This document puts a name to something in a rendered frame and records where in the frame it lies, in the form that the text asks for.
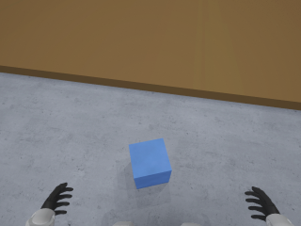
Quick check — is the carton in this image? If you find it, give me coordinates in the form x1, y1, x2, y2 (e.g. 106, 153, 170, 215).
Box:
129, 138, 172, 189

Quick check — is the robot right hand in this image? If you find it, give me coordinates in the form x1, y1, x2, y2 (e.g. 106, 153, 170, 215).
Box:
245, 186, 280, 221

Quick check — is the right robot forearm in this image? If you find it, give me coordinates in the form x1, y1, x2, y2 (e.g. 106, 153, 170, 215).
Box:
265, 214, 295, 226

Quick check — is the robot left hand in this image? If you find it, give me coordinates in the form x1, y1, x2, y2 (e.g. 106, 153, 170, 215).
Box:
41, 183, 73, 216

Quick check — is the left robot forearm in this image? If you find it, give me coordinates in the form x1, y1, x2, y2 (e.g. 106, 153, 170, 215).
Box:
25, 208, 55, 226

